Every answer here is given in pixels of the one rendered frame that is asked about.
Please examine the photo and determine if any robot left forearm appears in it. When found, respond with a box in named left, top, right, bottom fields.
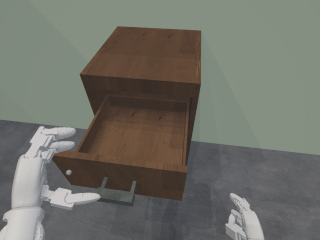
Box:
left=0, top=206, right=46, bottom=240

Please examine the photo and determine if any cabinet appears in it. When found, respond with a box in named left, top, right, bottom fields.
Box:
left=80, top=26, right=201, bottom=166

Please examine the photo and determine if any robot left hand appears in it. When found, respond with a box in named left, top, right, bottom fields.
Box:
left=11, top=126, right=101, bottom=210

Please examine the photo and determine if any handle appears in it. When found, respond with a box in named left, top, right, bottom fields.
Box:
left=96, top=177, right=137, bottom=207

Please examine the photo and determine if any robot right hand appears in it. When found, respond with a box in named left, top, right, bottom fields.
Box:
left=225, top=193, right=265, bottom=240

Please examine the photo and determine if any drawer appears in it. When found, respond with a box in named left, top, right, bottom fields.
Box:
left=52, top=94, right=190, bottom=201

